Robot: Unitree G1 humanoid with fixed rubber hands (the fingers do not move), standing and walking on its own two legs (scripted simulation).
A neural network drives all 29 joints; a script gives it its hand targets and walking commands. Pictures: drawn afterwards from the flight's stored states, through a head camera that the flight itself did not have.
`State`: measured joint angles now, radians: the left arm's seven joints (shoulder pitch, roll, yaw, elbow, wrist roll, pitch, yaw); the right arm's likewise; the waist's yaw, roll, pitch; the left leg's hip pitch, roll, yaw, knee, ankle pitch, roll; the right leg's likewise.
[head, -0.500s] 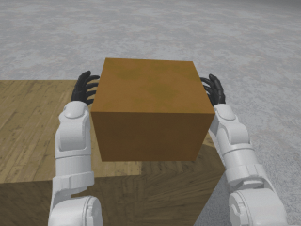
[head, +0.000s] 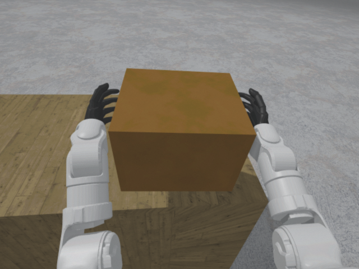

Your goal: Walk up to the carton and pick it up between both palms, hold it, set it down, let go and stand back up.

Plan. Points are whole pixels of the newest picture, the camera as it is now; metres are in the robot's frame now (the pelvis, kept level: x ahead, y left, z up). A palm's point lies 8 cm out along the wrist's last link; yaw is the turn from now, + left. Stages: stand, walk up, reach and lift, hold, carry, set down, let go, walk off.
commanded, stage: hold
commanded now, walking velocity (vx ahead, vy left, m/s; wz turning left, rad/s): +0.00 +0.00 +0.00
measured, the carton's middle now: (178, 128) +0.38 +0.00 +0.15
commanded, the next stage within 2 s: none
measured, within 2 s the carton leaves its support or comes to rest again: neither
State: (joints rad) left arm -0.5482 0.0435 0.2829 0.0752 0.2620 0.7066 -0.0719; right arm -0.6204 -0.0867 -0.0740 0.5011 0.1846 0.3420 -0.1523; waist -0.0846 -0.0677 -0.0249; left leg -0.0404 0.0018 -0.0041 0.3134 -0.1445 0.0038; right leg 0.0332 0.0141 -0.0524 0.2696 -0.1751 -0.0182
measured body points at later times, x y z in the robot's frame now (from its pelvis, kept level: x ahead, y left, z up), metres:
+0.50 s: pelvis +0.00 +0.00 +0.00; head -0.06 +0.03 +0.45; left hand +0.37 +0.18 +0.20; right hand +0.37 -0.17 +0.19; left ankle +0.03 +0.11 -0.75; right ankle -0.01 -0.10 -0.75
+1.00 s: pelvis +0.00 +0.00 +0.00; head -0.06 +0.03 +0.45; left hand +0.36 +0.19 +0.19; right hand +0.37 -0.16 +0.19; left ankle +0.03 +0.11 -0.75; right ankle -0.01 -0.10 -0.75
